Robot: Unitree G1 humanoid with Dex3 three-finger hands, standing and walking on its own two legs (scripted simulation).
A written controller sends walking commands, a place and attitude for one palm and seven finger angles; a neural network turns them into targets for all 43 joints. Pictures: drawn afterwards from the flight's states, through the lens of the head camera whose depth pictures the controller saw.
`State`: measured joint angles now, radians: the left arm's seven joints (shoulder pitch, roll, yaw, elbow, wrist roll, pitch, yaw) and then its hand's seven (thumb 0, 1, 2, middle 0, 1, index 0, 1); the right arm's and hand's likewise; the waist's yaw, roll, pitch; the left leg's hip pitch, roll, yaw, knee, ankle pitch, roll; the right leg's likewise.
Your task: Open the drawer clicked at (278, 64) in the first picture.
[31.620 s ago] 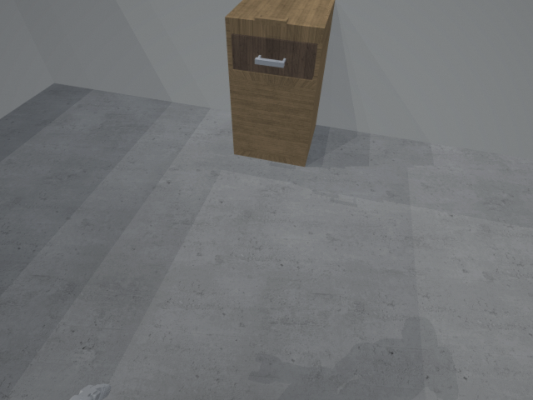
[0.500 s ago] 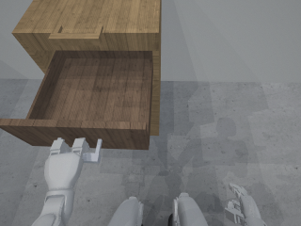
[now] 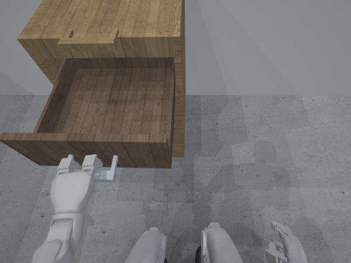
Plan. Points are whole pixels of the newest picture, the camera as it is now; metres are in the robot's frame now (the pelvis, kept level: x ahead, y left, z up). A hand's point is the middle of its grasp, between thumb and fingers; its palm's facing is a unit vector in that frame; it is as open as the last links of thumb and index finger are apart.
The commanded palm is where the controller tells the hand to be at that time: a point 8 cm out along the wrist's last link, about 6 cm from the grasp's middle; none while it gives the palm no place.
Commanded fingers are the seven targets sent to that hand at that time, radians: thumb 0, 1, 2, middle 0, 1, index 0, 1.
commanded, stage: lift the hand off the handle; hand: left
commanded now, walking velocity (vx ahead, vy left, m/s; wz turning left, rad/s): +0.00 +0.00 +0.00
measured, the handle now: (90, 167) +0.33 +0.24 -0.04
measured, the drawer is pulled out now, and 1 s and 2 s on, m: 0.27 0.27 0.27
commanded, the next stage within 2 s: none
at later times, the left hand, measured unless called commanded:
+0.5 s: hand (84, 186) +0.29 +0.25 -0.04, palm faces -0.04 -0.05 -1.00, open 13.6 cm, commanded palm +0.27 +0.25 +0.02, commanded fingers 0.00 -0.50 0.30 -0.30 -1.20 -0.30 -1.20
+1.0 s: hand (75, 180) +0.29 +0.25 +0.00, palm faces -0.03 -0.06 -1.00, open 13.7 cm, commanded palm +0.27 +0.24 +0.06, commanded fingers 0.00 -0.50 0.30 -0.30 -1.20 -0.30 -1.20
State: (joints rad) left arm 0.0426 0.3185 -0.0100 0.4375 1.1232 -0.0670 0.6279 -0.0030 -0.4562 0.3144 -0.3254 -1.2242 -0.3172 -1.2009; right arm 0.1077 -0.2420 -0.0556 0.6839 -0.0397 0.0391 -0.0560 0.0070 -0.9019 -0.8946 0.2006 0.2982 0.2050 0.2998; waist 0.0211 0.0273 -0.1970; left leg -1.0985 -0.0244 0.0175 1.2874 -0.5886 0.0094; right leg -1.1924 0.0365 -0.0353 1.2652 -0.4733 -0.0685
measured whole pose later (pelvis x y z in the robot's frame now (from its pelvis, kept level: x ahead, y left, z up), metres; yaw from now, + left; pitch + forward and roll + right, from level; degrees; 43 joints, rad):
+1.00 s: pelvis +0.03 +0.02 +0.05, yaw +0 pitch +17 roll +0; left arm 0.09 0.31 -0.09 0.37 1.10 0.02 0.56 0.00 -0.49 0.30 -0.32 -1.20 -0.35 -1.22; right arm 0.13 -0.23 -0.03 0.64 -0.03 0.05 -0.05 0.01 -0.90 -0.89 0.20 0.30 0.21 0.30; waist 0.02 0.04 -0.17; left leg -0.82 -0.03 0.01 1.06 -0.53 0.03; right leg -0.91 0.04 -0.03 1.03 -0.42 -0.04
